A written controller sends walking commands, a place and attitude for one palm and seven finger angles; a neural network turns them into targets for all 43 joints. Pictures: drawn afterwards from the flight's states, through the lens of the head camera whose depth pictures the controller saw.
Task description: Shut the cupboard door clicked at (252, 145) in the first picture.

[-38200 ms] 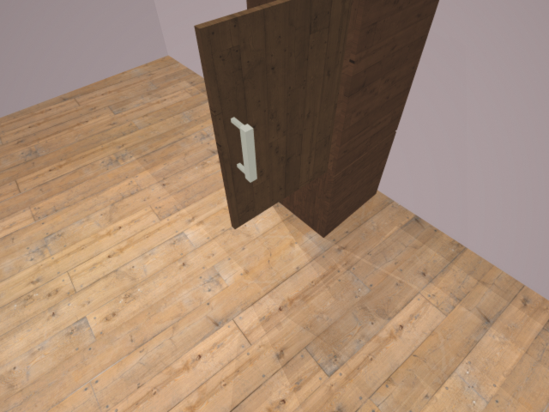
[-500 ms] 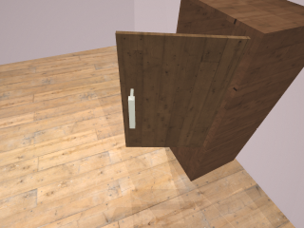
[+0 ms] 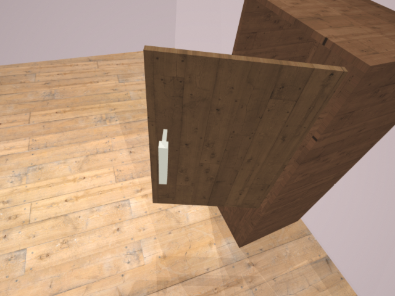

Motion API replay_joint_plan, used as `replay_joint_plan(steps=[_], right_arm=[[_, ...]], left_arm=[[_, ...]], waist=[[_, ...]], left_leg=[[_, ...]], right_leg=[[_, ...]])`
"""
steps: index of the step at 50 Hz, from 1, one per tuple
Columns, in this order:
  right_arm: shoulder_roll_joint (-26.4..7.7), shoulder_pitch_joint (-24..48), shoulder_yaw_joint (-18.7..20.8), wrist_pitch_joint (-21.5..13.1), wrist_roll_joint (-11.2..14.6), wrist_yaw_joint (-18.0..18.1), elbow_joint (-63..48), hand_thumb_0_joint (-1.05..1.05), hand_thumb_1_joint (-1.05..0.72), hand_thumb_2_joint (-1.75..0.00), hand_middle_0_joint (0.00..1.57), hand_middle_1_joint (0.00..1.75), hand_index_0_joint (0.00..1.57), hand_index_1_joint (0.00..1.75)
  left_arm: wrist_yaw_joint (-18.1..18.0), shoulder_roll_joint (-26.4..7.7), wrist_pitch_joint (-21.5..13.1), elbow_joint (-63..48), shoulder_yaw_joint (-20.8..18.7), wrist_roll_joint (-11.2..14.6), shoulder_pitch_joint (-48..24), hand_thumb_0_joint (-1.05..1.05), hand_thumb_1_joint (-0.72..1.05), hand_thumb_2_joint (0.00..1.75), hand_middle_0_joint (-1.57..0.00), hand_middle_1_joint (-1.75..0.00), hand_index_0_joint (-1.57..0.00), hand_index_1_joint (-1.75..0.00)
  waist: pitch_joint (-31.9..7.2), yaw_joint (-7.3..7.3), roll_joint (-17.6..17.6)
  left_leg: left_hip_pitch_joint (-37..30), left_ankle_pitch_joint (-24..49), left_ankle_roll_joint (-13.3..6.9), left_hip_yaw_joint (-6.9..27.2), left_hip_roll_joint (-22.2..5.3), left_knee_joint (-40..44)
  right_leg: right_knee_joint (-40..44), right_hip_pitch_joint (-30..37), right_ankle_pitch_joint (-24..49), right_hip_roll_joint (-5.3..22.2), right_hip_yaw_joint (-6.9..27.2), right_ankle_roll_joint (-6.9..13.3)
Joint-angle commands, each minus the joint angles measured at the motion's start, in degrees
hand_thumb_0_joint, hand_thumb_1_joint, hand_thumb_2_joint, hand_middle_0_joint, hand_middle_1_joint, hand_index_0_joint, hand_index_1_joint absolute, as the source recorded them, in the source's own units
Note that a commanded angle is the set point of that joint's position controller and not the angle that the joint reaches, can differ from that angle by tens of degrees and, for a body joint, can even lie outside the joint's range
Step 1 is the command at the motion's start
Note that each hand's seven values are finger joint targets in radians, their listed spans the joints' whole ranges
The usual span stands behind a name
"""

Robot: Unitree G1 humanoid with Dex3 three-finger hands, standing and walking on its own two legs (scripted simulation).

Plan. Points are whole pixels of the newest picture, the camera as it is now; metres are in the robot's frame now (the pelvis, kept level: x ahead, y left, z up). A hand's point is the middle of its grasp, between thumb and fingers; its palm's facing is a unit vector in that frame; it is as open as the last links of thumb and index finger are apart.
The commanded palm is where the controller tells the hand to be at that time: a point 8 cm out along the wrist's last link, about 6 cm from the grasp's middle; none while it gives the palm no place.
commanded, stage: shuffle to correct the standing spot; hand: left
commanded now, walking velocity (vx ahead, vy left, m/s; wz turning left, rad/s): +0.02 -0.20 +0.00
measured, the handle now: (164, 157) +0.45 +0.11 -0.03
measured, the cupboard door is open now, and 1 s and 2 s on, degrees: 66 66 66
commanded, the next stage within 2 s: come to a stop and stand still in 0.20 s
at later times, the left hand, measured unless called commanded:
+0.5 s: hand out of the picture +0.13 +0.08 -0.18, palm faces +0.03 -0.99 -0.16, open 7.3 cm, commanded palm none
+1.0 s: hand out of the picture +0.03 +0.08 -0.18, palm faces +0.03 -0.98 -0.17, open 7.4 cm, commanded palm none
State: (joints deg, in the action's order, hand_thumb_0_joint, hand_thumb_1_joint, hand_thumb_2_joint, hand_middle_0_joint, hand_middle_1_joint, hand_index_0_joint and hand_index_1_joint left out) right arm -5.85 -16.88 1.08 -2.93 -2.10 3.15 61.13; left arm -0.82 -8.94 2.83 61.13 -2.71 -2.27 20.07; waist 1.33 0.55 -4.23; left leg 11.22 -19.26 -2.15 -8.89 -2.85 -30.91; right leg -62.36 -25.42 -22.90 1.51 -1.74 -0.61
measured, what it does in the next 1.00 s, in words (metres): steps to the right: right foot, then left foot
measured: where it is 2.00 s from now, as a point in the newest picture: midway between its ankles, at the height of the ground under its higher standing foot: outside the picture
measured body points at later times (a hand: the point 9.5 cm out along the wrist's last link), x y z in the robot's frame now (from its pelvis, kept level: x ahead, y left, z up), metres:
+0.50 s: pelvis +0.04 -0.09 -0.01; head +0.08 -0.07 +0.44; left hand +0.13 +0.13 -0.17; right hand +0.06 -0.34 -0.15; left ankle +0.02 -0.01 -0.72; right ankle +0.10 -0.22 -0.74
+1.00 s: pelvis +0.05 -0.09 +0.00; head +0.07 -0.07 +0.45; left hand +0.03 +0.13 -0.16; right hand +0.10 -0.32 -0.15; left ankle +0.03 -0.02 -0.74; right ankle +0.09 -0.22 -0.74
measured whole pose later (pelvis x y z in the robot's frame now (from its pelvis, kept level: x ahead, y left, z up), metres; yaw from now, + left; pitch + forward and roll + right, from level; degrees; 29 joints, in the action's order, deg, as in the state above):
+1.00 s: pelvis +0.05 -0.09 +0.00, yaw +0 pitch -1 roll +0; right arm -9.6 -13.3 0.6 0.0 -0.8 0.9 59.6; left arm -2.9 -8.2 0.3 63.0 0.6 -1.3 18.7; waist 2.6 -0.8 -1.3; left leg 9.2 -16.3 -4.0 -7.6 1.6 -26.2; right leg -26.3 -14.5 -10.6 3.5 -5.0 -1.1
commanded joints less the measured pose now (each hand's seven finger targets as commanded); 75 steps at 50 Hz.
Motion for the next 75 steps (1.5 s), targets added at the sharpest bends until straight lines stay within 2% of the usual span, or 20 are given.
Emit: replay_joint_plan(steps=[1, 7, 11, 12, 13, 14, 15, 16, 19, 23, 25, 27, 29, 34, 39, 46, 47, 50, 57, 75], right_arm=[[-11.2, -6.0, 2.5, 0.0, 0.2, 0.9, -0.3, 0.0, -0.9, -0.9, 0.2, 0.3, 0.2, 0.3], [-13.1, -5.2, 4.5, 1.5, -0.2, 0.4, -0.4, 0.0, -0.9, -0.9, 0.2, 0.3, 0.2, 0.3], [-13.4, -4.1, 5.3, 2.4, 0.0, -0.1, -0.6, 0.0, -0.9, -0.9, 0.2, 0.3, 0.2, 0.3], [-11.9, -5.2, 5.2, 2.6, 0.4, -0.4, -0.6, 0.0, -0.9, -0.9, 0.2, 0.3, 0.2, 0.3], [-6.7, -6.2, 4.1, 2.9, 0.9, -0.6, -1.8, 0.0, -0.9, -0.9, 0.2, 0.3, 0.2, 0.3], [-7.2, -3.5, 3.7, 3.8, 1.2, 0.1, -3.4, 0.0, -0.9, -0.9, 0.2, 0.3, 0.2, 0.3], [-6.4, -3.1, 3.9, 4.3, 1.2, 0.2, -4.3, 0.0, -0.9, -0.9, 0.2, 0.3, 0.2, 0.3], [-6.5, -3.6, 4.0, 4.6, 1.0, 0.0, -3.2, 0.0, -0.9, -0.9, 0.2, 0.3, 0.2, 0.3], [-6.0, -5.1, 3.0, 4.3, 0.9, -1.2, -2.1, 0.0, -0.9, -0.9, 0.2, 0.3, 0.2, 0.3], [-3.8, -5.1, 1.9, 3.9, 1.6, -1.4, -2.1, 0.0, -0.9, -0.9, 0.2, 0.3, 0.2, 0.3], [-4.6, -7.5, 2.2, 3.7, 1.6, -1.4, -1.4, 0.0, -0.9, -0.9, 0.2, 0.3, 0.2, 0.3], [-9.8, -4.0, 2.8, 3.2, 0.8, -1.3, -3.6, 0.0, -0.9, -0.9, 0.2, 0.3, 0.2, 0.3], [-8.9, 2.9, 2.2, 2.9, 0.6, -1.3, -4.7, 0.0, -0.9, -0.9, 0.2, 0.3, 0.2, 0.3], [-9.2, 3.7, 2.3, 2.8, 1.0, -1.1, -4.7, 0.0, -0.9, -0.9, 0.2, 0.3, 0.2, 0.3], [-8.6, 3.0, 1.8, 3.4, 1.4, -1.7, -3.6, 0.0, -0.9, -0.9, 0.2, 0.3, 0.2, 0.3], [-8.0, 1.7, 0.9, 2.5, 1.4, -1.9, -1.2, 0.0, -0.9, -0.9, 0.2, 0.3, 0.2, 0.3], [-11.2, 4.3, 0.6, 1.2, 2.1, -1.9, -5.6, 0.0, -0.9, -0.9, 0.2, 0.3, 0.2, 0.3], [-9.2, 0.8, -0.2, 0.9, 0.9, -2.1, -6.1, 0.0, -0.9, -0.9, 0.2, 0.3, 0.2, 0.3], [-9.4, -4.0, -1.1, 0.7, 1.4, -1.6, -5.1, 0.0, -0.9, -0.9, 0.2, 0.3, 0.2, 0.3], [-6.4, -5.9, -1.8, 0.6, 1.2, -1.3, 1.4, 0.0, -0.9, -0.9, 0.2, 0.3, 0.2, 0.3]], left_arm=[[1.1, -1.0, -0.4, -5.0, -0.6, 0.5, 0.0, 0.0, 0.9, 0.9, -0.2, -0.3, -0.2, -0.3], [1.9, -1.9, -0.1, -8.3, -1.0, 0.8, -7.0, 0.0, 0.9, 0.9, -0.2, -0.3, -0.2, -0.3], [2.0, -4.9, -1.0, -7.4, -1.9, 0.7, -2.0, 0.0, 0.9, 0.9, -0.2, -0.3, -0.2, -0.3], [1.6, -8.2, -1.5, -6.4, -2.6, 0.4, 1.4, 0.0, 0.9, 0.9, -0.2, -0.3, -0.2, -0.3], [0.9, -13.6, -1.8, -5.7, -3.6, 0.1, 3.8, 0.0, 0.9, 0.9, -0.2, -0.3, -0.2, -0.3], [0.4, -13.4, -1.5, -6.2, -3.3, 0.5, 4.7, 0.0, 0.9, 0.9, -0.2, -0.3, -0.2, -0.3], [0.0, -12.2, -1.0, -7.5, -3.1, 0.3, 1.9, 0.0, 0.9, 0.9, -0.2, -0.3, -0.2, -0.3], [-0.3, -11.3, -1.1, -7.9, -3.0, 0.1, -2.0, 0.0, 0.9, 0.9, -0.2, -0.3, -0.2, -0.3], [-1.5, -6.9, -2.3, -9.1, -1.4, 0.6, -7.9, 0.0, 0.9, 0.9, -0.2, -0.3, -0.2, -0.3], [-1.9, -8.5, -2.8, -8.6, -1.3, 0.5, -7.3, 0.0, 0.9, 0.9, -0.2, -0.3, -0.2, -0.3], [-1.6, -8.0, -2.5, -8.2, -1.4, 1.3, -7.3, 0.0, 0.9, 0.9, -0.2, -0.3, -0.2, -0.3], [-1.3, -4.3, -1.6, -9.2, -0.9, 1.9, -6.6, 0.0, 0.9, 0.9, -0.2, -0.3, -0.2, -0.3], [-1.6, -3.4, -1.2, -7.6, -0.4, 1.0, -6.9, 0.0, 0.9, 0.9, -0.2, -0.3, -0.2, -0.3], [-1.5, -3.4, -1.3, -5.1, 0.7, 0.9, -3.4, 0.0, 0.9, 0.9, -0.2, -0.3, -0.2, -0.3], [-1.4, -4.2, -2.0, -3.6, 1.2, 0.9, -3.3, 0.0, 0.9, 0.9, -0.2, -0.3, -0.2, -0.3], [-1.4, -3.9, -3.0, -0.6, 1.9, 1.0, -0.5, 0.0, 0.9, 0.9, -0.2, -0.3, -0.2, -0.3], [-3.8, -6.1, -4.0, 1.2, 2.3, 0.4, 4.2, 0.0, 0.9, 0.9, -0.2, -0.3, -0.2, -0.3], [-2.0, -6.6, -4.0, -1.1, 2.6, 1.1, 1.1, 0.0, 0.9, 0.9, -0.2, -0.3, -0.2, -0.3], [-1.3, -3.8, -4.3, -0.3, 3.4, 1.5, 0.1, 0.0, 0.9, 0.9, -0.2, -0.3, -0.2, -0.3], [-1.4, -4.7, -4.5, 0.6, 2.6, 2.0, -1.2, 0.0, 0.9, 0.9, -0.2, -0.3, -0.2, -0.3]], waist=[[2.8, -0.03, 11.0], [3.8, 1.58, 14.7], [0.7, -1.15, 11.6], [-2.3, -2.66, 3.4], [-6.2, -3.42, -14.0], [-8.3, -4.7, -12.4], [-3.4, -3.43, -6.0], [-3.3, -1.81, -10.8], [-3.3, 0.93, -3.7], [-3.3, 0.27, 0.2], [-3.6, 1.13, 0.7], [-0.2, -0.87, 13.6], [1.1, -2.38, 16.2], [0.4, -2.51, 7.0], [3.6, -0.91, 1.0], [1.1, -0.84, 3.8], [-1.4, -1.68, 4.9], [-2.2, -0.8, 17.1], [4.6, -0.12, 1.1], [2.1, -0.8, 3.9]], left_leg=[[-3.4, 38.0, -6.3, 10.0, -16.2, 12.7], [-0.9, 30.0, -4.2, 7.3, -15.1, 11.0], [5.0, 19.3, -0.5, 6.1, -12.1, 1.9], [9.7, 10.4, 1.8, 2.4, -8.0, -7.5], [19.0, -14.9, 3.9, -1.6, -0.1, -22.6], [17.8, -21.1, 2.9, 4.5, 0.1, -32.5], [18.3, -18.2, 2.2, 5.7, -0.8, -37.0], [18.3, -15.8, 2.2, 6.5, -1.7, -39.2], [12.9, -8.9, 2.9, 7.7, -2.4, -32.4], [4.4, -4.9, 3.8, 5.2, -0.1, -8.3], [-3.5, 4.7, 3.3, 5.4, 0.3, 4.6], [2.8, 15.2, -1.8, 16.3, -10.0, 11.0], [7.8, 24.1, -3.5, 14.7, -9.5, 12.6], [1.7, 24.3, -3.4, 11.7, -7.8, 10.4], [2.9, 2.9, -0.5, 10.6, -4.6, 13.5], [-0.5, 5.9, -0.2, 9.9, -4.1, 15.4], [-1.0, 22.7, 0.8, 8.9, -6.2, 5.6], [1.5, 8.5, 1.0, 11.4, -4.5, 12.3], [2.8, 11.3, -0.6, 11.5, -4.0, 12.9], [-1.2, 12.9, -0.1, 8.4, -3.4, 13.1]], right_leg=[[3.7, -7.1, 5.8, 3.5, 2.2, -1.3], [22.7, 0.8, 8.1, 2.4, -3.6, -1.5], [35.0, 15.6, 15.7, 0.3, -5.2, -0.4], [37.7, 22.9, 22.6, 5.3, -0.4, 1.4], [40.2, 29.1, 33.9, 17.5, 12.6, 7.3], [42.7, 23.8, 35.5, 19.2, 14.0, 11.7], [44.2, 17.7, 28.9, 18.4, 11.0, 12.9], [45.5, 14.7, 22.6, 15.9, 11.0, 11.6], [43.8, 10.3, 22.7, 14.8, 6.3, 10.9], [40.4, 9.3, 27.1, 16.1, 8.7, 11.4], [37.3, 6.7, 22.8, 13.8, 7.3, 8.4], [33.2, 6.9, 12.0, 5.0, 0.8, 2.1], [29.4, 14.2, 10.9, 3.3, -2.0, 0.4], [32.7, 13.4, 10.9, 3.8, -0.2, 0.3], [40.0, 11.9, 12.5, 5.7, 3.4, 1.2], [42.1, 14.2, 15.6, 6.0, 3.0, 1.1], [35.6, 13.9, 28.3, 6.9, 3.1, 1.4], [35.3, 12.4, 9.3, 4.8, 1.0, 3.5], [36.9, 11.7, 13.0, 4.8, 1.5, 3.4], [38.6, 16.1, 21.8, 6.3, 3.3, 4.2]])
